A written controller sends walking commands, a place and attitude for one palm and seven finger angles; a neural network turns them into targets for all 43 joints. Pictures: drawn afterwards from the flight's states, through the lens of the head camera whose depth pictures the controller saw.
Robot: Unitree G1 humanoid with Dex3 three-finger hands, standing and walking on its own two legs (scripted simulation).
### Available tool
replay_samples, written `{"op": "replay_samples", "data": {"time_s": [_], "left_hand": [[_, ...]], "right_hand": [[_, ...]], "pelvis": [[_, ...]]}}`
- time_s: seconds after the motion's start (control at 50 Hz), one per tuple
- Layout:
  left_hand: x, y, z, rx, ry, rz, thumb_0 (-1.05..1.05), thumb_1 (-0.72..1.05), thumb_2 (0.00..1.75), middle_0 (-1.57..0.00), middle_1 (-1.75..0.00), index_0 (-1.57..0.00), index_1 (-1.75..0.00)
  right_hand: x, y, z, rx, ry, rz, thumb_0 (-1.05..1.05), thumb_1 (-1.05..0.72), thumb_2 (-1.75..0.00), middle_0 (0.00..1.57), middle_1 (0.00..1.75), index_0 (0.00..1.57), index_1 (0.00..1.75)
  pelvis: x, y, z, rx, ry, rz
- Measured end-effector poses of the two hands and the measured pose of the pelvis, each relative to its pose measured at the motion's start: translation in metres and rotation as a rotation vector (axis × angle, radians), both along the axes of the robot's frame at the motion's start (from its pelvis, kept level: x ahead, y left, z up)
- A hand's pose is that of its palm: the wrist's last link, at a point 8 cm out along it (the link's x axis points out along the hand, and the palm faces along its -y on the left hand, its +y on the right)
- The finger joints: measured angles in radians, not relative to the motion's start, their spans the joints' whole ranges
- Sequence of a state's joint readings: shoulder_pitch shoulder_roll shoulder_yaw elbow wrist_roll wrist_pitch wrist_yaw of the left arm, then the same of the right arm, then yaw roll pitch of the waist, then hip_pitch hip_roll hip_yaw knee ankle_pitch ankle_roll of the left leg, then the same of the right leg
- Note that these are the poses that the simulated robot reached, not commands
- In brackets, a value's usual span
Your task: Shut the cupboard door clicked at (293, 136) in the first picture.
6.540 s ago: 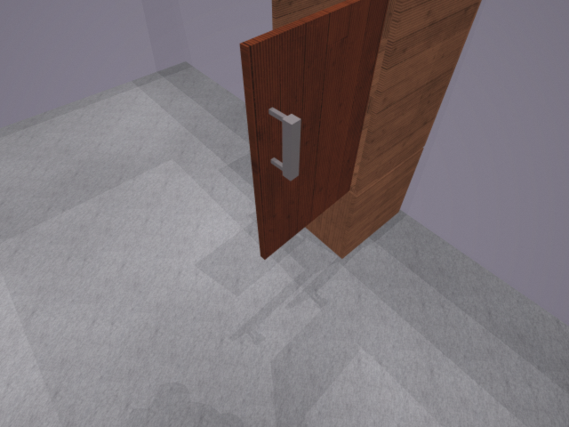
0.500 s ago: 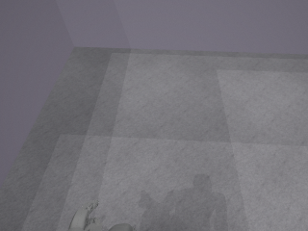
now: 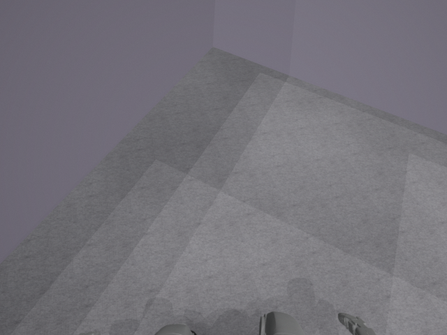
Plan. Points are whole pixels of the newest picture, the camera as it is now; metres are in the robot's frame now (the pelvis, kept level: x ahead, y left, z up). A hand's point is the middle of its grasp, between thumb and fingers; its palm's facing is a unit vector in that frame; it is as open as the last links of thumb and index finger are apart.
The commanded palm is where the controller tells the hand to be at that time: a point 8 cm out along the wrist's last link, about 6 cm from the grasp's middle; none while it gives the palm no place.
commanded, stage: walk to a spot facing it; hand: left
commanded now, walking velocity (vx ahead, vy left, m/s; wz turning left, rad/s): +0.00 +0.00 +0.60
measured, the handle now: out of the picture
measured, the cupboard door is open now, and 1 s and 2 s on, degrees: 93 93 93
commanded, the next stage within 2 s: none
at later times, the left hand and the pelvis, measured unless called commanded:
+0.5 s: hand out of the picture +0.08 +0.12 -0.13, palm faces +0.27 -0.92 -0.27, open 7.4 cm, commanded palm none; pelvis +0.02 -0.09 +0.01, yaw +18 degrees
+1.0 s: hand out of the picture -0.10 +0.15 -0.18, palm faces +0.63 -0.74 -0.25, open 7.4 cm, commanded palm none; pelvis +0.00 -0.06 +0.00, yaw +37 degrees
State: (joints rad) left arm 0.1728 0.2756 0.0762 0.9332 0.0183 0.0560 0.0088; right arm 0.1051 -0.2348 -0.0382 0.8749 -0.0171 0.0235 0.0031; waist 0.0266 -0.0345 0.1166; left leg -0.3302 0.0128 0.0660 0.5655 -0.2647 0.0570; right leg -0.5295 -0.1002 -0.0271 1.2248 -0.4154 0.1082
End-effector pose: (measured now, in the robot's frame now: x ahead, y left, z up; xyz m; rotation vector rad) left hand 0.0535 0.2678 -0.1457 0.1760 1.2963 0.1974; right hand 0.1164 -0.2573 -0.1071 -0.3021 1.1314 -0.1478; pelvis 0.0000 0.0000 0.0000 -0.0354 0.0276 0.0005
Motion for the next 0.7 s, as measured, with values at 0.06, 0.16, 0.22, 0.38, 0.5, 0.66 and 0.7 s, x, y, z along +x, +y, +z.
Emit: {"op": "replay_samples", "data": {"time_s": [0.06,0.16,0.22,0.38,0.5,0.66,0.7], "left_hand": [[0.011,-0.004,0.009,-0.003,-0.043,0.014,0.01,0.91,0.9,-0.2,-0.3,-0.2,-0.3],[0.025,-0.018,0.017,0.004,-0.09,0.038,0.01,0.91,0.9,-0.2,-0.3,-0.2,-0.3],[0.035,-0.031,0.02,0.013,-0.114,0.048,0.01,0.91,0.9,-0.2,-0.3,-0.2,-0.3],[0.038,-0.078,0.033,0.07,-0.192,0.089,0.01,0.91,0.9,-0.2,-0.3,-0.2,-0.3],[0.004,-0.105,0.044,0.063,-0.154,0.194,0.01,0.91,0.9,-0.2,-0.3,-0.2,-0.3],[-0.066,-0.116,0.036,0.054,-0.098,0.38,0.0,0.92,0.9,-0.2,-0.3,-0.2,-0.3],[-0.09,-0.116,0.031,0.049,-0.065,0.426,0.0,0.92,0.9,-0.2,-0.3,-0.2,-0.3]], "right_hand": [[-0.009,0.006,-0.002,0.024,0.046,0.005,0.01,-0.91,-0.9,0.2,0.29,0.2,0.3],[-0.025,0.002,-0.011,0.06,0.116,0.001,0.01,-0.9,-0.9,0.2,0.3,0.2,0.3],[-0.033,-0.009,-0.019,0.075,0.155,0.0,0.01,-0.9,-0.9,0.2,0.3,0.2,0.3],[-0.027,-0.06,-0.049,0.099,0.228,0.029,0.01,-0.91,-0.9,0.2,0.3,0.2,0.3],[0.007,-0.078,-0.04,0.09,0.232,0.118,0.01,-0.91,-0.9,0.2,0.29,0.2,0.3],[0.07,-0.056,-0.03,0.057,0.19,0.3,0.01,-0.91,-0.9,0.2,0.29,0.19,0.3],[0.088,-0.04,-0.028,0.053,0.159,0.353,0.01,-0.91,-0.9,0.2,0.29,0.19,0.3]], "pelvis": [[0.004,-0.003,0.005,-0.004,0.001,0.026],[0.009,-0.016,0.007,0.004,0.004,0.074],[0.012,-0.028,0.005,0.014,0.008,0.106],[0.016,-0.072,-0.005,0.056,0.006,0.221],[0.022,-0.088,0.007,0.087,0.0,0.319],[0.022,-0.093,0.008,0.086,0.002,0.441],[0.019,-0.09,0.006,0.08,0.001,0.467]]}}
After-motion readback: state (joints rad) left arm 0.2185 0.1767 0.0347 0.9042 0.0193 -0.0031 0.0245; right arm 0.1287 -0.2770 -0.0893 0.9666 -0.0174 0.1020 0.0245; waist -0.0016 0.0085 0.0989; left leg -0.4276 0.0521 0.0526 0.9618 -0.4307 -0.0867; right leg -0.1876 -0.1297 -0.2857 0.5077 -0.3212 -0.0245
